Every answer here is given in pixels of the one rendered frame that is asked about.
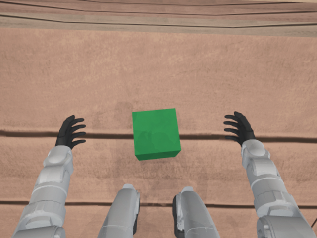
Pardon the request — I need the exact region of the right robot forearm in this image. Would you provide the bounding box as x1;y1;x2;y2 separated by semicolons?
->
241;139;317;238

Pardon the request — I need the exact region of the robot right upper arm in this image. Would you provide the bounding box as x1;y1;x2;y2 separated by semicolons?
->
256;215;315;238

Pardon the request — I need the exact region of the robot right foot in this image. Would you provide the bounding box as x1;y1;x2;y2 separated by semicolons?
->
172;196;185;238

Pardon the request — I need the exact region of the left robot forearm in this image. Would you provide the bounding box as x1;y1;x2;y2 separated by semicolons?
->
11;145;74;238

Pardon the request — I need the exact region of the right robot thigh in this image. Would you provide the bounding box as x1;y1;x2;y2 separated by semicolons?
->
176;191;220;238

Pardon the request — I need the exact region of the robot left hand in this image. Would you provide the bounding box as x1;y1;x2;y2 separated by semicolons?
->
55;115;86;150

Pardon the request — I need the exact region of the robot right hand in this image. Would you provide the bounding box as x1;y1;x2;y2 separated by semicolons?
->
223;111;256;147

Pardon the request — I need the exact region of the carton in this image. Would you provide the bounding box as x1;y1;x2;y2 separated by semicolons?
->
132;108;181;161

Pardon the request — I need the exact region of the robot left upper arm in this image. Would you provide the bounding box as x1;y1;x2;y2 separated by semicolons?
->
12;225;66;238

